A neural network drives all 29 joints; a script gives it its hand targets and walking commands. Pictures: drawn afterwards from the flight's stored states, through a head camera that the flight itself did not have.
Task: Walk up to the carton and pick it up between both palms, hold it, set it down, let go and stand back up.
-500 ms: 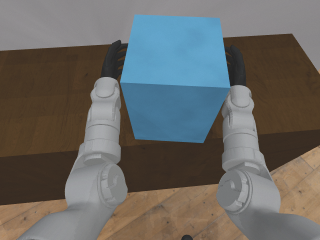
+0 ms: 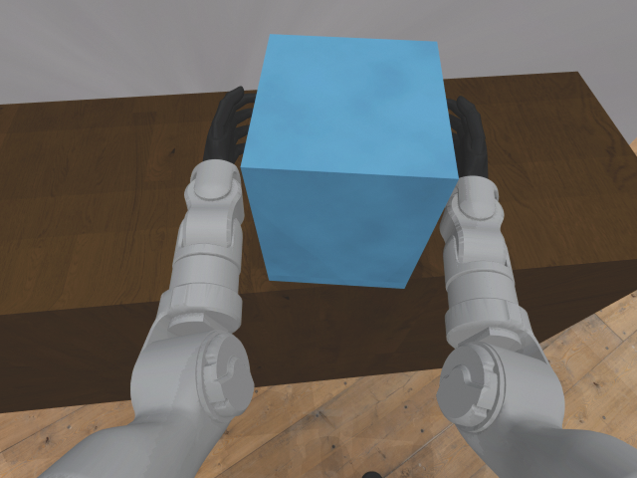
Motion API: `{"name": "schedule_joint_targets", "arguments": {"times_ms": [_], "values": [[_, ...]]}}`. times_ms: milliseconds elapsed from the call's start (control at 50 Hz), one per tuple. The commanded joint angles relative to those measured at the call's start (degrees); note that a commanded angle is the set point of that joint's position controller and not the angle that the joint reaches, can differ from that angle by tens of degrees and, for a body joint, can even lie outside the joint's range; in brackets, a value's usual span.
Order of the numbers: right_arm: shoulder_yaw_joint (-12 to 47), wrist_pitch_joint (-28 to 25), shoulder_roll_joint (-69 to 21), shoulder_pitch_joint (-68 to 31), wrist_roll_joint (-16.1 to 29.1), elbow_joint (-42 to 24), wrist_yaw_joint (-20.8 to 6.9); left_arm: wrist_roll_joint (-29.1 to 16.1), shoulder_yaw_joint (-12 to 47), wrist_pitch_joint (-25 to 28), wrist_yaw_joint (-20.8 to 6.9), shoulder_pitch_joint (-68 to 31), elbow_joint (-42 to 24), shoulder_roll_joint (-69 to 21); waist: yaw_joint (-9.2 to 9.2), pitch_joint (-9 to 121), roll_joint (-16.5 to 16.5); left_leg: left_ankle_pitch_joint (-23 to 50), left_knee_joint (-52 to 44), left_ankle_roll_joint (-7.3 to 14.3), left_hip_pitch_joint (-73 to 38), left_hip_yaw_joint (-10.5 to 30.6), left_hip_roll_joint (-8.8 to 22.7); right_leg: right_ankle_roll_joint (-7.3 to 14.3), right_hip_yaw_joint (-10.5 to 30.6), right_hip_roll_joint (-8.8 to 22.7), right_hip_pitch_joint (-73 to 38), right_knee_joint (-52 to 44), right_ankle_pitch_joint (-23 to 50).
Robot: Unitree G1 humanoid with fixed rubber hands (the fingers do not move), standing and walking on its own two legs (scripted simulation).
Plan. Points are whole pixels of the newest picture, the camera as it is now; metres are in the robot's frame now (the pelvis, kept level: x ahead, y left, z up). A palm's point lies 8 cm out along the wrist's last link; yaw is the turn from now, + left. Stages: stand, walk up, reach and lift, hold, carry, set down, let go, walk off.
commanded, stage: reach and lift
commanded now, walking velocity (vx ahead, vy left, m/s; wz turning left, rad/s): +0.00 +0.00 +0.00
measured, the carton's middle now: (343, 174) +0.47 -0.07 +0.06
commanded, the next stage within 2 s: none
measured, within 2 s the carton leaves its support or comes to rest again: leaves its support in 0.42 s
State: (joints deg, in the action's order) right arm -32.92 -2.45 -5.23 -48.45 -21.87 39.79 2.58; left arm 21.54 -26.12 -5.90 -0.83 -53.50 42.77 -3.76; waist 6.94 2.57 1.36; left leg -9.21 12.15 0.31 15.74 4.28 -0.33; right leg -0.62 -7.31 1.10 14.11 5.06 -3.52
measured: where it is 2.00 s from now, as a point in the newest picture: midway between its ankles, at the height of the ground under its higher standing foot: outside the picture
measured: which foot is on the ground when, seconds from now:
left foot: down 0.00-1.00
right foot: down 0.00-1.00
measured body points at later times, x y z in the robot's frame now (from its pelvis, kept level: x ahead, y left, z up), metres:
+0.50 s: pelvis -0.03 +0.00 +0.00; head -0.01 +0.00 +0.45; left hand +0.42 +0.09 +0.12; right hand +0.39 -0.20 +0.13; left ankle -0.05 +0.12 -0.75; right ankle -0.03 -0.12 -0.75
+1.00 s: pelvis -0.06 -0.02 +0.00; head -0.04 -0.01 +0.45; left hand +0.40 +0.10 +0.15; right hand +0.37 -0.19 +0.16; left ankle -0.05 +0.12 -0.75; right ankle -0.04 -0.12 -0.75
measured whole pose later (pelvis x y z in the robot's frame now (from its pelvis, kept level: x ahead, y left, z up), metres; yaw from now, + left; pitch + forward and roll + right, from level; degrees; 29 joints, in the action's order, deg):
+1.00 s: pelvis -0.06 -0.02 +0.00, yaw +3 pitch +5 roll -1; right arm -28.3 6.2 -4.8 -50.1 -19.3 45.1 6.2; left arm 17.1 -23.8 -14.0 -1.3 -52.3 47.0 0.7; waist 7.4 4.0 -0.4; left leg -5.1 12.6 -1.4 12.3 7.1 0.0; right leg 1.1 -10.1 0.9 10.5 8.1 -2.3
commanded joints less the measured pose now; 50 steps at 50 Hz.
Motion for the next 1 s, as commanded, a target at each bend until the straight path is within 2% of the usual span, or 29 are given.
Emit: {"name": "schedule_joint_targets", "arguments": {"times_ms": [0,100,180,320,400,480,580,680,780,880,980], "values": [[18.51,-1.24,-22.77,-21.65,0.43,3.29,-6.14,-0.27,14.85,-2.17,-5.8,-15.35,2.95,-23.85,-1.27,31.4,-1.03,30.2,1.69,0.35,4.82,-1.71,-1.05,-0.48,2.18,-0.61,-33.45,12.02,44.42],[20.49,-1.61,-21.71,-22.68,2.43,3.99,-6.24,-0.82,16.86,-2.82,-4.84,-16.27,0.56,-25.5,-1.55,32.92,-0.1,33.31,2.65,-0.88,0.47,-1.44,-0.65,-0.19,1.69,-1.28,-31.13,10.91,41.64],[21.32,-1.99,-20.26,-24.65,3.63,3.66,-6.31,-1.44,18.43,-2.77,-4.1,-17.97,-0.83,-26.27,-1.45,35.02,1.2,36.73,4.11,-2.61,-7.48,-1.13,-0.02,0.17,0.65,-2.29,-25.67,8.63,37.17],[21.62,-1.89,-18.15,-29.97,4.9,2.94,-5.9,-3.69,19.25,-1.8,-3.39,-23.93,-2.3,-25.72,-0.91,36.38,1.05,34.32,4.46,-4.16,-14.14,-0.38,-0.02,0.0,-0.64,-3.46,-21.83,6.6,31.92],[21.19,-1.08,-18.19,-32.64,4.89,3.13,-5.52,-5.33,18.62,-0.92,-3.62,-28.42,-2.24,-24.49,-0.26,36.16,0.31,28.37,3.3,-3.85,-13.02,-0.32,-0.59,-0.38,-0.9,-3.51,-22.81,6.64,29.59],[19.91,0.77,-18.61,-34.32,4.08,3.78,-5.08,-6.47,16.84,-0.72,-4.47,-32.35,-1.52,-21.91,0.23,33.66,-0.35,19.03,1.14,-2.72,-9.09,-0.61,-1.33,-0.93,-1.06,-2.99,-24.73,7.07,25.53],[16.64,4.61,-18.01,-34.1,2.68,4.52,-4.88,-6.19,12.56,-2.67,-6.24,-33.61,0.21,-16.57,0.41,25.39,-0.93,5.53,-1.86,-1.18,-2.01,-1.78,-1.94,-1.76,-1.84,-1.88,-24.93,7.2,13.76],[14.44,7.51,-17.12,-34.28,2.09,3.44,-5.02,-5.4,9.69,-4.5,-7.42,-33.59,1.22,-13.23,0.43,21.52,-1.23,1.09,-2.3,-0.44,0.16,-2.37,-2.27,-1.9,-2.27,-1.37,-23.29,6.61,5.34],[14.88,8.05,-17.76,-35.48,1.99,1.84,-4.88,-6.04,10.31,-4.6,-7.59,-34.71,0.15,-13.02,0.83,25.39,-1.02,1.13,-2.39,-0.12,1.53,-2.41,-2.52,-1.99,-2.35,-1.11,-25.53,7.53,7.88],[17.87,6.82,-19.59,-35.85,3.02,1.61,-4.21,-7.36,13.5,-4.14,-7.08,-35.56,-2.56,-15.46,0.96,32.95,-0.83,5.15,-2.61,0.24,2.52,-2.06,-2.58,-1.92,-1.74,-1.13,-30.97,9.48,17.82],[22.42,5.51,-20.44,-34.78,6.37,2.06,-3.15,-8.47,17.56,-4.95,-6.38,-34.22,-5.72,-18.76,0.7,37.38,-1.12,12.51,-1.72,0.54,0.63,-1.33,-2.52,-1.49,-0.53,-1.64,-35.15,10.52,27.24]]}}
